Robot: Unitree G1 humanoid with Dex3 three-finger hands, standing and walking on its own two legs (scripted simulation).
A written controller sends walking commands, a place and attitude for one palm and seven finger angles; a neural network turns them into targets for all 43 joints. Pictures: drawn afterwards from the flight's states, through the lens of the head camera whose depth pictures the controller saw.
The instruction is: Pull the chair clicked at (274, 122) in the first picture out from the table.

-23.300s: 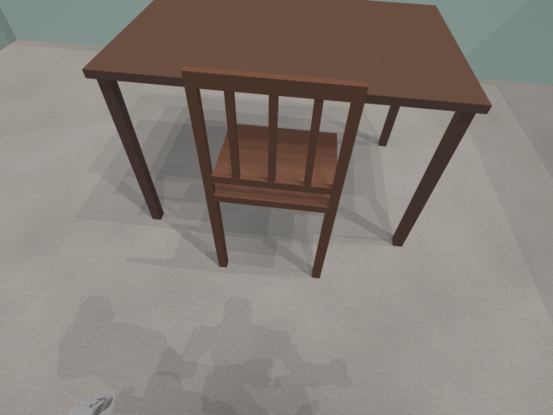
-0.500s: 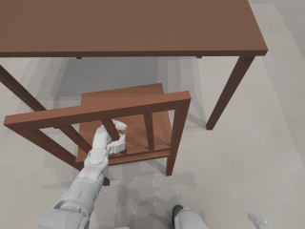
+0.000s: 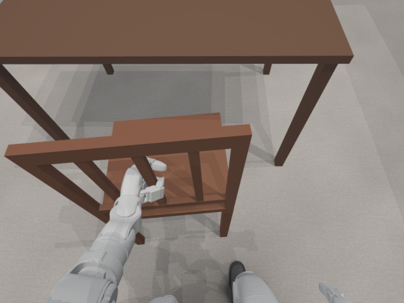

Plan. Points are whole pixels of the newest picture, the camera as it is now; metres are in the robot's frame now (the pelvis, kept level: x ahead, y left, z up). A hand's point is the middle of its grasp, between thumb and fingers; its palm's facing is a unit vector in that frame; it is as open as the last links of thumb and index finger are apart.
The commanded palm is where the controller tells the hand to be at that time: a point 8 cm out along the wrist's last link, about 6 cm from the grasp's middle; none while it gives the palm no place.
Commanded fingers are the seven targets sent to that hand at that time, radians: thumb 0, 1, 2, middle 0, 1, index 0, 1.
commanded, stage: step backward, pulling the chair out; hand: left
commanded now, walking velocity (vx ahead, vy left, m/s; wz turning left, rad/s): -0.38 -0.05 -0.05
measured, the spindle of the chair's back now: (152, 182) +0.38 +0.13 -0.08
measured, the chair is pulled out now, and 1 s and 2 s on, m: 0.20 0.32 0.54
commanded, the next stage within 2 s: stop walking, hand still on the chair in 2.00 s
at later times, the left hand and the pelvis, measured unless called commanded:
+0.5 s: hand (153, 214) +0.29 +0.11 -0.07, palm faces -0.07 -0.98 -0.17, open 5.4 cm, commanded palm +0.28 +0.16 -0.06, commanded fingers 0.00 0.90 0.90 -0.50 -1.45 -0.50 -1.45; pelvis -0.07 +0.02 +0.00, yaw +0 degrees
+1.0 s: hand (142, 245) +0.23 +0.13 -0.07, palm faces -0.07 -0.98 -0.17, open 5.4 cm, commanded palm +0.21 +0.18 -0.06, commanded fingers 0.00 0.90 0.90 -0.50 -1.45 -0.50 -1.45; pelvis -0.13 +0.03 +0.00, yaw -3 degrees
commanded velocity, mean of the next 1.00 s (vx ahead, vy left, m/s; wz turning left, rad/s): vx -0.38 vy -0.01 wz -0.04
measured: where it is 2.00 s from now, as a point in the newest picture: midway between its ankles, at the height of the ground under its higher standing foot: outside the picture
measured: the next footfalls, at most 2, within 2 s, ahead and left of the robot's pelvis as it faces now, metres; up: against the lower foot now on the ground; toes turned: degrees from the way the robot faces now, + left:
left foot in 0.44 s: -0.06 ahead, +0.16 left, +0.00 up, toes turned +2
right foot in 0.60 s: +0.03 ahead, -0.11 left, +0.00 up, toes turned -5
